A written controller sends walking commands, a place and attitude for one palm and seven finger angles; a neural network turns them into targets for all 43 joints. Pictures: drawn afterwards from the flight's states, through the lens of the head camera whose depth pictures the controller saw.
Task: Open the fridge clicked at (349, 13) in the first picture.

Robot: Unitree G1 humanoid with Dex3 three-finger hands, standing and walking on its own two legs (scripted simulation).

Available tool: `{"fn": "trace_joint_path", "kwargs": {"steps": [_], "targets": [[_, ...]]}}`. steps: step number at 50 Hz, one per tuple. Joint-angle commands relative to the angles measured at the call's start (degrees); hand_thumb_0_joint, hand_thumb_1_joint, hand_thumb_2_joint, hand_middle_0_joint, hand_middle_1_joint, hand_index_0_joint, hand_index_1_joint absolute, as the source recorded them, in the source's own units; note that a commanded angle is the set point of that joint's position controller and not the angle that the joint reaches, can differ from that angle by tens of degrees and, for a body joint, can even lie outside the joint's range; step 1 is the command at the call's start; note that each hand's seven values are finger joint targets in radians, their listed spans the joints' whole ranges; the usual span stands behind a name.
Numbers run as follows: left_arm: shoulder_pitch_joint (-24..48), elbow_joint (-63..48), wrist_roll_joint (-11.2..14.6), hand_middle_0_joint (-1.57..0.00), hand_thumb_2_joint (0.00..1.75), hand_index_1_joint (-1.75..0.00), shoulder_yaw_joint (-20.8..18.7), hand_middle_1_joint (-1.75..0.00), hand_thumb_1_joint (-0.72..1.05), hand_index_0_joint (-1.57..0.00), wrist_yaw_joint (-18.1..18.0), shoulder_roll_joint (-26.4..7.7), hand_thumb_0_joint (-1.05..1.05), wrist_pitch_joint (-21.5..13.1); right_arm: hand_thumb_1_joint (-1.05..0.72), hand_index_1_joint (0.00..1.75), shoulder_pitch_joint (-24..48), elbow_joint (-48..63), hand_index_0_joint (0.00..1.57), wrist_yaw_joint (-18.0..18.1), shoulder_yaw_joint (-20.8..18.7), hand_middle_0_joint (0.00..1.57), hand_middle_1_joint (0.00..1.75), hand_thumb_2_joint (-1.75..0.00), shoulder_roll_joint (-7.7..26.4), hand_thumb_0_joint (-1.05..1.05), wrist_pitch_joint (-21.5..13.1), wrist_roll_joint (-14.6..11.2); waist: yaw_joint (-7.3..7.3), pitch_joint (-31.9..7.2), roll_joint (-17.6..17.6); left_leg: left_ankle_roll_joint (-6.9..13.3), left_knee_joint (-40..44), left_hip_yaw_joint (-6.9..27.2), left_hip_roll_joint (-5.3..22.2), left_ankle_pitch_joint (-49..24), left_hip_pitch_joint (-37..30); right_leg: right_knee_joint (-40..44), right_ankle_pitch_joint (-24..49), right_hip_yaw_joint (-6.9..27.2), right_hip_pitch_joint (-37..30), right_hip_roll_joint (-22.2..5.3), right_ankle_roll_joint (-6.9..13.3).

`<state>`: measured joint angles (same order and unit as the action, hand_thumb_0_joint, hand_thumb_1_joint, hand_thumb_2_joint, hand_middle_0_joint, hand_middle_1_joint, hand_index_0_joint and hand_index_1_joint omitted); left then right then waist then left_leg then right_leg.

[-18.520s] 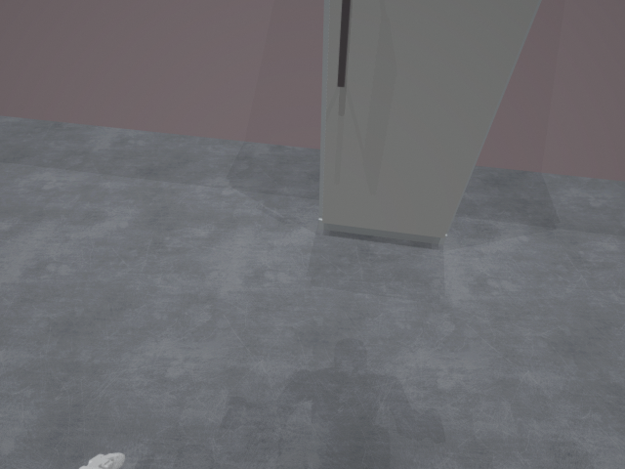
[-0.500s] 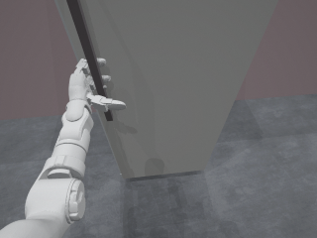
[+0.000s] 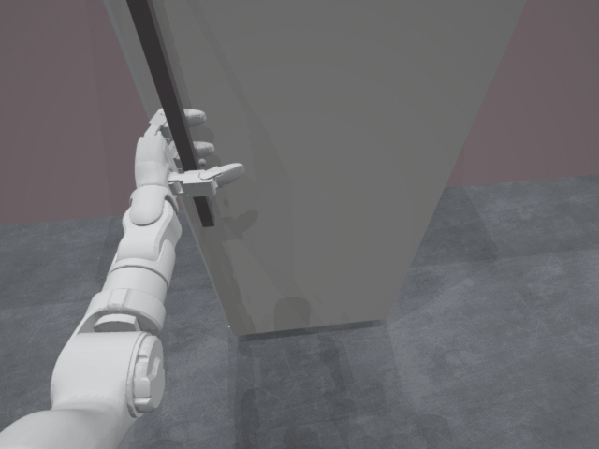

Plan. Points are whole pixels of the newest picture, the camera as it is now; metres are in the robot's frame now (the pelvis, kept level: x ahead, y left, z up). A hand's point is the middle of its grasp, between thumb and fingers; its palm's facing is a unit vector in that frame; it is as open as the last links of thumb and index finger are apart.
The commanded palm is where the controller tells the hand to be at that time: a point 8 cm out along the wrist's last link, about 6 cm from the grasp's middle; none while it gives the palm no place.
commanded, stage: grip the handle and tug to test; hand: left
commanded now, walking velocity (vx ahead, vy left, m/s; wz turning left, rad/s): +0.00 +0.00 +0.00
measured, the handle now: (173, 93) +0.51 +0.16 +0.22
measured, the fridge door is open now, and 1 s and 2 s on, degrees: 0 0 10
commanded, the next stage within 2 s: pull the door a little, standing still in 1.06 s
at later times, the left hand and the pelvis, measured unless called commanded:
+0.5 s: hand (202, 161) +0.47 +0.13 +0.14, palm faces +0.10 -1.00 +0.02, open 5.2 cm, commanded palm +0.43 +0.18 +0.14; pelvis +0.01 +0.00 +0.00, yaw +0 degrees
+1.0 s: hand (202, 163) +0.46 +0.13 +0.14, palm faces +0.10 -1.00 +0.03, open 5.4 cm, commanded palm +0.40 +0.18 +0.14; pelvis +0.02 +0.00 +0.00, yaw -1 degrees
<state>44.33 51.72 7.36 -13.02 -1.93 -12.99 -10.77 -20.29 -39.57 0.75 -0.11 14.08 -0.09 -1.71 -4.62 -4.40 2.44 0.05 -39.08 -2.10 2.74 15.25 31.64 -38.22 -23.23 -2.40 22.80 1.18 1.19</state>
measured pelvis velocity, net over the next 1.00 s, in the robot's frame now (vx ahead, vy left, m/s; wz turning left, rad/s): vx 0.02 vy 0.00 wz -0.02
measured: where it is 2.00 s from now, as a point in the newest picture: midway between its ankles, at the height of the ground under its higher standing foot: outside the picture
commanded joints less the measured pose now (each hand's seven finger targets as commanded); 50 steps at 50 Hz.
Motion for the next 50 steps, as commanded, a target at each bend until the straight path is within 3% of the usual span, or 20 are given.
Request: {"fn": "trace_joint_path", "kwargs": {"steps": [1,3,7,11,12,16,17,20,21,24,29,30,32,35,37,39,40,45,48,50], "targets": [[28.75,-12.21,-0.31,-0.40,0.68,-1.33,-0.14,-1.33,0.39,-0.40,0.27,-9.47,0.00,-3.54,-0.90,0.30,-1.49,5.59,0.20,0.92,-2.86,0.20,0.30,-0.90,8.08,0.00,-2.14,0.12,-0.93,-17.62,-3.23,2.26,1.90,2.02,-2.37,-11.47,-18.68,6.21,22.09,0.82,3.05,1.53,-1.03],[29.27,-11.34,-0.53,-0.41,0.72,-1.34,-1.69,-1.34,0.48,-0.41,0.37,-11.75,0.00,-3.70,-0.90,0.30,-1.74,5.26,0.20,1.00,-2.91,0.20,0.30,-0.90,8.25,0.00,-2.05,0.13,-0.64,-17.35,-2.40,2.19,1.83,1.91,-2.40,-10.74,-17.93,6.28,21.59,1.09,2.88,1.38,-0.96],[30.61,-13.73,-0.30,-0.43,0.80,-1.37,-0.12,-1.37,0.67,-0.43,0.60,-9.55,0.00,-4.84,-0.90,0.30,-1.94,5.39,0.20,0.79,-3.17,0.20,0.30,-0.90,7.99,0.00,-2.40,0.18,-0.74,-20.93,-0.04,1.96,1.21,2.33,-2.28,-13.50,-21.45,5.52,22.71,0.71,3.45,1.63,-0.71],[27.17,-14.10,0.00,-0.44,0.88,-1.39,-1.05,-1.39,0.85,-0.44,0.36,-10.14,0.00,-4.68,-0.90,0.30,-1.80,5.76,0.20,0.55,-3.19,0.20,0.30,-0.90,8.19,0.00,-2.37,0.16,0.06,-20.73,-1.11,1.94,1.32,2.19,-2.21,-14.46,-20.86,5.30,24.00,0.53,2.42,1.75,-0.72],[27.04,-13.38,0.03,-0.45,0.90,-1.40,-0.65,-1.40,0.90,-0.45,0.47,-9.75,0.00,-4.36,-0.90,0.30,-1.69,5.75,0.20,0.59,-3.13,0.20,0.30,-0.90,8.19,0.00,-2.38,0.09,-0.37,-19.64,-2.48,2.13,1.41,1.98,-2.32,-13.61,-20.01,5.74,23.90,0.70,2.35,1.75,-0.89],[26.51,-14.18,-0.16,-0.45,0.90,-1.40,-1.48,-1.40,0.90,-0.45,0.53,-10.99,0.00,-3.97,-0.90,0.30,-1.63,5.81,0.20,0.70,-3.26,0.20,0.30,-0.90,8.28,0.00,-2.05,0.05,0.07,-19.70,-2.55,2.18,1.45,1.92,-2.38,-14.13,-19.75,5.60,25.10,0.81,1.39,1.65,-0.85],[27.27,-15.88,-0.03,-0.45,0.90,-1.40,0.08,-1.40,0.90,-0.45,0.73,-9.30,0.00,-3.97,-0.90,0.30,-1.36,6.07,0.20,0.61,-3.21,0.20,0.30,-0.90,8.07,0.00,-2.12,0.04,-0.30,-20.19,-0.94,2.19,1.41,1.70,-2.47,-14.93,-20.56,5.58,25.97,0.87,1.49,1.60,-0.87],[24.38,-16.00,0.15,-0.45,0.90,-1.40,-1.22,-1.40,0.90,-0.45,0.77,-10.40,0.00,-3.58,-0.90,0.30,-1.20,6.23,0.20,0.62,-3.27,0.20,0.30,-0.90,8.22,0.00,-1.98,-0.03,0.26,-20.05,-2.54,2.24,1.41,1.65,-2.45,-15.31,-20.22,5.58,26.66,0.79,0.70,1.68,-0.90],[24.37,-15.90,0.34,-0.45,0.90,-1.40,-0.49,-1.40,0.90,-0.45,0.88,-9.49,0.00,-3.22,-0.90,0.30,-0.97,6.34,0.20,0.60,-3.11,0.20,0.30,-0.90,8.09,0.00,-1.97,0.01,0.15,-19.31,-1.81,2.28,1.47,1.43,-2.56,-15.04,-19.83,5.81,26.92,0.92,0.77,1.61,-0.97],[25.97,-15.36,0.07,-0.45,0.90,-1.40,-1.39,-1.40,0.90,-0.45,0.68,-11.06,0.00,-2.87,-0.90,0.30,-1.25,6.16,0.20,0.89,-3.12,0.20,0.30,-0.90,8.28,0.00,-1.66,0.01,-0.28,-18.05,-3.59,2.45,1.63,1.53,-2.58,-14.03,-18.84,6.08,26.06,0.90,0.46,1.53,-1.02],[26.68,-16.25,-0.01,-0.45,0.90,-1.40,-0.34,-1.40,0.90,-0.45,0.78,-9.87,0.00,-2.75,-0.90,0.30,-1.25,6.08,0.20,0.87,-3.08,0.20,0.30,-0.90,8.03,0.00,-1.48,0.04,-0.22,-19.76,-1.21,2.28,1.27,1.73,-2.62,-15.53,-20.79,5.78,26.51,0.84,1.01,1.42,-0.83],[25.62,-15.85,0.09,-0.45,0.90,-1.40,-0.98,-1.40,0.90,-0.45,0.69,-10.18,0.00,-2.60,-0.90,0.30,-0.87,6.21,0.20,0.81,-3.08,0.20,0.30,-0.90,7.99,0.00,-1.49,0.00,0.14,-20.05,-1.20,2.25,1.23,1.65,-2.64,-15.67,-20.55,5.67,27.09,0.91,0.93,1.44,-0.89],[26.11,-14.71,0.14,-0.45,0.90,-1.40,0.34,-1.40,0.90,-0.45,0.90,-8.80,0.00,-2.30,-0.90,0.30,-0.75,6.06,0.20,0.88,-3.01,0.20,0.30,-0.90,7.91,0.00,-1.34,-0.11,-0.66,-18.01,-2.88,2.31,1.41,1.67,-2.54,-14.83,-19.73,6.06,26.57,0.81,1.53,1.44,-1.06],[24.36,-15.99,0.14,-0.45,0.90,-1.40,-0.90,-1.40,0.90,-0.45,0.83,-9.88,0.00,-2.49,-0.90,0.30,-0.66,6.50,0.20,0.75,-3.08,0.20,0.30,-0.90,7.99,0.00,-1.33,0.02,0.49,-19.97,-2.56,2.30,1.49,1.63,-2.67,-16.05,-20.05,5.54,28.01,0.82,-0.05,1.37,-0.94],[21.29,-18.49,0.42,-0.45,0.90,-1.40,-0.27,-1.40,0.90,-0.45,1.12,-8.68,0.00,-2.38,-0.90,0.30,-0.25,7.12,0.20,0.49,-3.15,0.20,0.30,-0.90,7.86,0.00,-1.36,-0.04,1.12,-21.67,-1.61,2.17,1.25,1.60,-2.59,-18.38,-21.74,5.14,29.72,0.64,-0.86,1.47,-0.72],[18.90,-19.93,0.82,-0.45,0.90,-1.40,1.38,-1.40,0.90,-0.45,1.30,-6.52,0.00,-2.07,-0.90,0.30,0.07,7.75,0.20,0.23,-3.11,0.20,0.30,-0.90,7.74,0.00,-1.38,-0.09,1.17,-20.86,-2.04,2.29,1.21,1.48,-2.71,-19.02,-21.45,5.27,30.42,0.39,-1.60,1.51,-0.71],[16.97,-20.41,1.00,-0.45,0.90,-1.40,-0.25,-1.40,0.90,-0.45,1.24,-7.97,0.00,-1.78,-0.90,0.30,0.44,8.03,0.20,0.26,-3.23,0.20,0.30,-0.90,7.88,0.00,-1.44,-0.20,1.76,-20.82,-2.93,2.36,1.23,1.21,-2.64,-19.12,-21.02,5.23,31.52,0.55,-1.97,1.57,-0.87],[9.68,-26.80,1.44,-0.45,0.90,-1.40,0.22,-1.40,0.90,-0.45,1.44,-6.84,0.00,-0.20,-0.90,0.30,1.67,9.65,0.20,-0.04,-3.19,0.20,0.30,-0.90,7.58,0.00,-1.33,-0.41,3.23,-21.49,-1.88,2.35,1.73,0.42,-2.80,-22.20,-21.23,4.98,36.05,0.52,-5.44,1.39,-0.83],[6.12,-30.33,1.61,-0.45,0.90,-1.40,-0.52,-1.40,0.90,-0.45,1.41,-7.30,0.00,1.22,-0.90,0.30,1.98,10.24,0.20,-0.09,-3.41,0.20,0.30,-0.90,7.60,0.00,-1.15,-0.40,3.84,-21.49,-3.27,2.40,2.13,0.25,-2.76,-23.67,-21.53,5.04,38.40,0.55,-7.01,1.44,-0.92],[2.09,-33.71,1.64,-0.45,0.90,-1.40,0.31,-1.40,0.90,-0.45,1.44,-5.96,0.00,2.17,-0.90,0.30,2.89,10.99,0.20,-0.16,-3.35,0.20,0.30,-0.90,7.20,0.00,-1.07,-0.54,4.52,-21.97,-1.05,2.36,2.11,-0.31,-2.76,-26.56,-22.65,4.82,41.12,0.49,-8.19,1.19,-0.90]]}}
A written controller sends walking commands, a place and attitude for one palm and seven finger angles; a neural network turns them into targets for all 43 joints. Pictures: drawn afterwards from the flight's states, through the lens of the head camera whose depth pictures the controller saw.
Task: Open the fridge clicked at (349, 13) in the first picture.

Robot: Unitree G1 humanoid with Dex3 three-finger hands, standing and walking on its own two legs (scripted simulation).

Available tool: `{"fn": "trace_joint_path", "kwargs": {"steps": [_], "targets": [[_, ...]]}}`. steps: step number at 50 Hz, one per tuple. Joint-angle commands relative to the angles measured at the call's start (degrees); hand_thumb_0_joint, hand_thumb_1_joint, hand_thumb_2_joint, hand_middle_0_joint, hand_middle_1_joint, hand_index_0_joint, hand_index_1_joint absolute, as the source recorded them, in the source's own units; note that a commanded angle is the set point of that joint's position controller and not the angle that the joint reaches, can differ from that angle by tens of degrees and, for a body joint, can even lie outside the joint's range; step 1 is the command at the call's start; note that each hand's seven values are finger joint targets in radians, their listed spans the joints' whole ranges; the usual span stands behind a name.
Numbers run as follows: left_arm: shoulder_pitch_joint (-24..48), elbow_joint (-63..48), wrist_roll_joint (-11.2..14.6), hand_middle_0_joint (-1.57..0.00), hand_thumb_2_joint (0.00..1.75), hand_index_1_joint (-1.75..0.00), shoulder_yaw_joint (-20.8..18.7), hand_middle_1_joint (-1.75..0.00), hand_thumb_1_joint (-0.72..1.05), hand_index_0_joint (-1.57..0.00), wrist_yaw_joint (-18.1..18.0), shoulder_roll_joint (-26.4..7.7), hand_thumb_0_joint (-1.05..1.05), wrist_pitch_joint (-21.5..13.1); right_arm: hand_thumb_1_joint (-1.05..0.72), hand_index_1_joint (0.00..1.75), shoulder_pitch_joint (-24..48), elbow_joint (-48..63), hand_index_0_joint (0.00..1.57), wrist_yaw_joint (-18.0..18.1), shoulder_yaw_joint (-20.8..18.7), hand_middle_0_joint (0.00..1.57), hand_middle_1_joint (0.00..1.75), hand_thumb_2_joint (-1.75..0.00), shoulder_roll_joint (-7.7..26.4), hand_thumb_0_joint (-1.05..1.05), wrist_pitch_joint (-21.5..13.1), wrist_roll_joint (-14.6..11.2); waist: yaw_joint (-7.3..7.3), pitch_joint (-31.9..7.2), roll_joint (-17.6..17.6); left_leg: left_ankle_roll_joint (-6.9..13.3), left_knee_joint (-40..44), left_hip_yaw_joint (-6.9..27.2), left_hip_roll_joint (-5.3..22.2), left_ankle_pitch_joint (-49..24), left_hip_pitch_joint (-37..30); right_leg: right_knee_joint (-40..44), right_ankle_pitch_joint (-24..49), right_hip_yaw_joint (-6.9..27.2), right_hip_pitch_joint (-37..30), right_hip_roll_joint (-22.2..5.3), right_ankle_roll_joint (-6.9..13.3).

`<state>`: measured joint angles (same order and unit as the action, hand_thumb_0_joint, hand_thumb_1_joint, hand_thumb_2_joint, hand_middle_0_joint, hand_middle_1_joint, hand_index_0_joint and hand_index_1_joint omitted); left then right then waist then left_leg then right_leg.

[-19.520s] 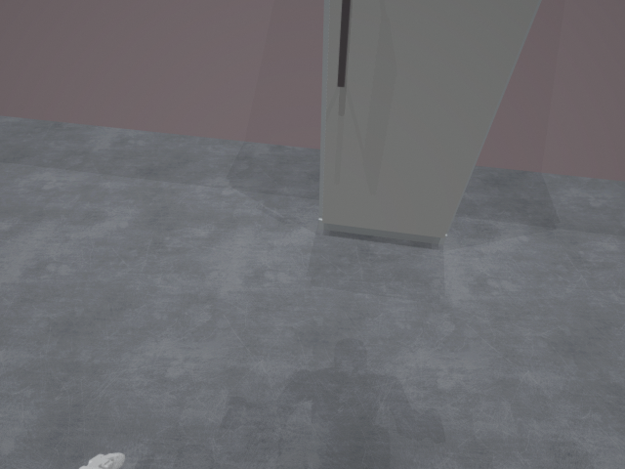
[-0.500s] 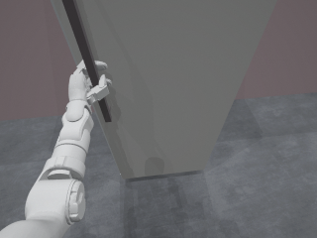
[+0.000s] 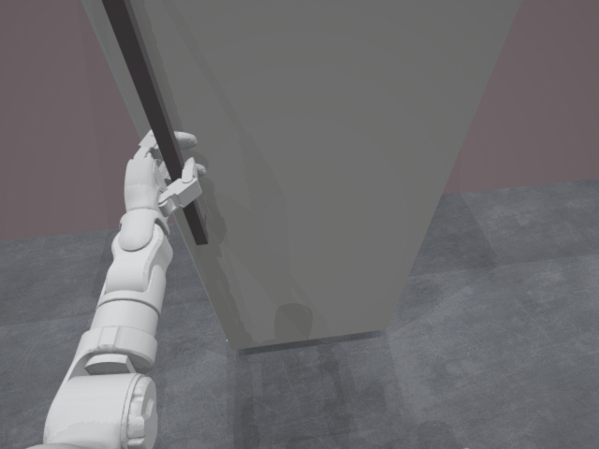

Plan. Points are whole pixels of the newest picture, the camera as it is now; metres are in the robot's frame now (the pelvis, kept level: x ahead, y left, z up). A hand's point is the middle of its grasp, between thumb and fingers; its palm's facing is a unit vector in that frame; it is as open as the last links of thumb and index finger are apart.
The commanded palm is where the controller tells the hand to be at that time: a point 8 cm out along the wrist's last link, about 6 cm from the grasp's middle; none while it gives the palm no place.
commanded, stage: grip the handle and tug to test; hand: left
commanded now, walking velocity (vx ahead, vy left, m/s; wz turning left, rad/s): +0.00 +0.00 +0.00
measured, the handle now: (162, 114) +0.49 +0.17 +0.21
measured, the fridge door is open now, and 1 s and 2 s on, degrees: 0 10 38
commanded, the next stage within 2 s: pull the door a little, standing still in 0.06 s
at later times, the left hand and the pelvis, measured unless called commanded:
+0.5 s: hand (192, 187) +0.42 +0.14 +0.14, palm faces +0.11 -0.99 +0.02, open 5.8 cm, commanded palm +0.35 +0.19 +0.14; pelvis +0.04 +0.00 +0.01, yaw +0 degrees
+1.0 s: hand (197, 227) +0.36 +0.12 +0.13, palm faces +0.11 -0.95 -0.30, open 6.2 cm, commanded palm +0.32 +0.17 +0.13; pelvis +0.13 -0.02 +0.02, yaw +0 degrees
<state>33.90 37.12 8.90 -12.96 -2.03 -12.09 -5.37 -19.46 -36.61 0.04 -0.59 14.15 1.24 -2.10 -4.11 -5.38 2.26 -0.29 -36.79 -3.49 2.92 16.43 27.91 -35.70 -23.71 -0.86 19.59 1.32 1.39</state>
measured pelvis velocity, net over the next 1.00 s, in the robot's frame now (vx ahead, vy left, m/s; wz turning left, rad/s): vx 0.13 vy -0.02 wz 0.00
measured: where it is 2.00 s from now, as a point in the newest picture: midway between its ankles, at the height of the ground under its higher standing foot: outside the picture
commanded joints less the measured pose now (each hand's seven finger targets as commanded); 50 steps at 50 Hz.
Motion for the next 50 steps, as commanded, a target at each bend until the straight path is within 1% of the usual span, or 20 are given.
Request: {"fn": "trace_joint_path", "kwargs": {"steps": [1,4,8,11,18,23,27,34,36,37,38,39,40,41,42,43,45,47,49,50], "targets": [[11.76,-20.94,0.13,-0.45,0.90,-1.40,1.20,-1.40,0.90,-0.45,1.59,-6.01,0.00,-2.60,-0.90,0.30,2.17,8.15,0.20,0.44,-2.75,0.20,0.30,-0.90,6.98,0.00,-2.34,-0.12,3.88,-20.15,-0.83,2.67,-0.17,1.24,-2.83,-29.09,-19.36,2.26,42.30,-1.28,-5.00,1.11,-1.06],[9.16,-22.41,0.40,-0.45,0.90,-1.40,1.39,-1.40,0.90,-0.45,1.43,-5.54,0.00,-0.66,-0.90,0.30,2.32,8.39,0.20,0.67,-2.88,0.20,0.30,-0.90,7.19,0.00,-2.11,-0.07,3.69,-18.43,-3.58,2.77,0.18,1.16,-2.81,-29.11,-19.18,3.03,42.65,-1.49,-5.65,1.14,-1.24],[6.92,-26.94,0.40,-0.45,0.90,-1.40,2.06,-1.40,0.90,-0.45,1.38,-4.54,0.00,1.44,-0.90,0.30,3.55,9.01,0.20,0.94,-2.76,0.20,0.30,-0.90,6.69,0.00,-1.73,-0.14,4.00,-19.30,-2.69,2.57,0.77,1.16,-2.65,-31.96,-20.90,3.04,44.82,-1.53,-6.79,0.88,-1.27],[15.85,-24.65,-0.25,-0.45,0.90,-1.40,1.00,-1.40,0.90,-0.45,0.38,-6.96,0.00,2.26,-0.90,0.30,3.09,7.29,0.20,1.79,-2.60,0.20,0.30,-0.90,7.02,0.00,-1.09,0.14,1.92,-16.94,-2.51,2.61,0.81,1.50,-2.73,-29.86,-20.76,3.93,43.39,-1.17,-4.75,0.86,-1.40],[4.73,-30.00,0.09,-0.45,0.90,-1.40,3.12,-1.40,0.90,-0.45,1.28,-3.51,0.00,2.56,-0.90,0.30,4.82,9.31,0.20,1.29,-2.42,0.20,0.30,-0.90,6.10,0.00,-1.00,0.34,4.59,-20.31,-2.36,2.43,1.00,1.73,-2.46,-37.68,-23.59,3.09,47.95,-1.65,-8.53,0.28,-1.23],[-5.72,-36.45,1.49,-0.45,0.90,-1.40,4.17,-1.40,0.90,-0.45,2.05,-1.93,0.00,2.89,-0.90,0.30,7.91,12.04,0.20,0.93,-1.64,0.20,0.30,-0.90,5.56,0.00,-1.38,0.14,5.98,-17.04,-5.43,2.41,3.31,1.32,-2.63,-32.73,-21.57,4.38,47.96,-1.90,-11.82,-0.06,-1.41],[-15.66,-46.63,1.95,-0.45,0.90,-1.40,4.69,-1.40,0.90,-0.45,2.30,-1.57,0.00,4.01,-0.90,0.30,10.01,14.08,0.20,0.52,-1.17,0.20,0.30,-0.90,4.66,0.00,-1.49,0.19,7.16,-17.62,-2.41,2.23,3.82,0.67,-2.46,-36.97,-23.03,4.36,53.54,-1.79,-15.14,-1.00,-1.85],[-44.96,-69.86,2.63,-0.45,0.90,-1.40,7.96,-1.40,0.90,-0.45,1.77,1.24,0.00,7.76,-0.90,0.30,13.15,18.10,0.20,-0.67,-0.59,0.20,0.30,-0.90,3.46,0.00,-1.66,0.17,8.66,-12.06,-1.74,1.73,6.48,0.96,-1.08,-39.36,-23.17,6.18,49.14,-3.42,-15.47,-0.93,-0.88],[-45.72,-78.78,1.79,-0.45,0.90,-1.40,8.99,-1.40,0.90,-0.45,1.07,0.65,0.00,7.83,-0.90,0.30,13.24,18.11,0.20,-0.89,-0.40,0.20,0.30,-0.90,2.99,0.00,-1.94,0.42,7.61,-10.81,0.39,1.63,6.57,1.20,-0.79,-41.32,-24.05,6.29,49.76,-3.74,-14.64,-1.10,-0.66],[-25.17,-72.53,-4.93,-0.45,0.90,-1.40,3.31,-1.40,0.90,-0.45,-1.50,-13.84,0.00,3.58,-0.90,0.30,12.59,14.97,0.20,1.85,0.09,0.20,0.30,-0.90,6.31,0.00,-1.20,1.65,2.49,-5.40,0.11,3.15,3.67,0.80,-1.09,-43.55,-24.88,7.49,52.42,-0.98,-8.60,-2.70,-2.54],[-35.88,-64.92,-5.03,-0.45,0.90,-1.40,6.16,-1.40,0.90,-0.45,-1.90,-6.29,0.00,3.03,-0.90,0.30,11.54,13.94,0.20,2.53,-0.52,0.20,0.30,-0.90,4.85,0.00,-0.82,2.56,2.44,-5.68,-1.07,3.21,3.21,1.57,-1.01,-47.58,-26.72,5.41,54.41,-3.19,-7.75,-2.58,-3.49],[-39.19,-67.68,-5.45,-0.45,0.90,-1.40,7.17,-1.40,0.90,-0.45,-1.93,-6.47,0.00,2.31,-0.90,0.30,11.61,14.80,0.20,2.90,-0.47,0.20,0.30,-0.90,5.75,0.00,-0.62,2.68,2.73,-6.94,2.06,3.67,5.05,3.07,-0.57,-55.76,-30.75,1.82,49.62,-4.32,-5.28,-1.09,-3.91],[-40.79,-70.49,-5.26,-0.45,0.90,-1.40,11.01,-1.40,0.90,-0.45,-1.70,-2.84,0.00,1.87,-0.90,0.30,11.38,15.35,0.20,2.68,-0.25,0.20,0.30,-0.90,4.96,0.00,-0.46,2.76,1.53,-7.27,7.25,4.72,7.46,5.60,0.98,-66.65,-38.37,-3.14,35.76,-4.96,1.12,1.36,-4.36],[-42.26,-72.58,-5.18,-0.45,0.90,-1.40,11.57,-1.40,0.90,-0.45,-1.86,-2.75,0.00,1.62,-0.90,0.30,11.01,15.68,0.20,2.29,-0.52,0.20,0.30,-0.90,4.86,0.00,-0.44,3.49,1.18,-6.74,12.51,5.84,8.66,8.83,3.26,-76.62,-46.77,-7.16,17.84,-5.14,10.02,3.49,-4.43],[-44.11,-73.07,-5.71,-0.45,0.90,-1.40,11.64,-1.40,0.90,-0.45,-2.32,-2.54,0.00,1.86,-0.90,0.30,11.35,15.74,0.20,1.71,-0.77,0.20,0.30,-0.90,4.76,0.00,-0.42,4.37,1.47,-5.80,15.54,6.11,9.58,11.32,5.30,-79.32,-48.82,-7.82,3.48,-4.70,13.86,3.92,-3.52],[-46.14,-73.25,-6.11,-0.45,0.90,-1.40,11.54,-1.40,0.90,-0.45,-2.80,-2.12,0.00,2.15,-0.90,0.30,11.68,15.84,0.20,1.49,-0.80,0.20,0.30,-0.90,4.16,0.00,-0.42,4.82,1.75,-4.51,14.63,6.03,9.61,12.49,6.03,-77.55,-48.35,-5.89,-0.42,-4.17,14.64,3.11,-2.82],[-49.70,-73.50,-6.16,-0.45,0.90,-1.40,10.63,-1.40,0.90,-0.45,-3.52,-2.87,0.00,2.35,-0.90,0.30,11.55,16.35,0.20,1.63,-0.82,0.20,0.30,-0.90,3.41,0.00,-0.26,4.08,1.45,-5.19,9.46,5.31,7.84,11.64,5.54,-72.09,-48.99,1.22,3.75,-3.87,13.38,2.29,-2.59],[-52.95,-75.03,-6.01,-0.45,0.90,-1.40,9.85,-1.40,0.90,-0.45,-3.55,-3.83,0.00,2.06,-0.90,0.30,12.68,17.57,0.20,2.38,-0.26,0.20,0.30,-0.90,2.43,0.00,-0.15,3.43,1.97,-6.47,6.37,3.58,5.95,9.64,4.25,-65.21,-43.27,11.71,16.56,-3.73,3.59,1.19,-2.60],[-55.57,-76.08,-5.87,-0.45,0.90,-1.40,7.57,-1.40,0.90,-0.45,-3.46,-6.36,0.00,1.40,-0.90,0.30,14.40,18.85,0.20,3.35,0.61,0.20,0.30,-0.90,2.13,0.00,0.17,3.23,3.15,-7.36,1.30,1.89,5.12,7.31,1.17,-47.82,-25.88,13.37,45.32,-1.73,-14.76,-2.11,-1.86],[-58.82,-72.35,-5.33,-0.45,0.90,-1.40,6.79,-1.40,0.90,-0.45,-3.32,-5.37,0.00,1.37,-0.90,0.30,14.72,19.48,0.20,4.07,0.04,0.20,0.30,-0.90,2.12,0.00,-0.10,2.68,4.39,-5.82,-5.31,0.99,-1.46,4.37,-2.09,-27.19,-13.07,10.79,69.13,0.91,-24.14,-6.47,-1.01]]}}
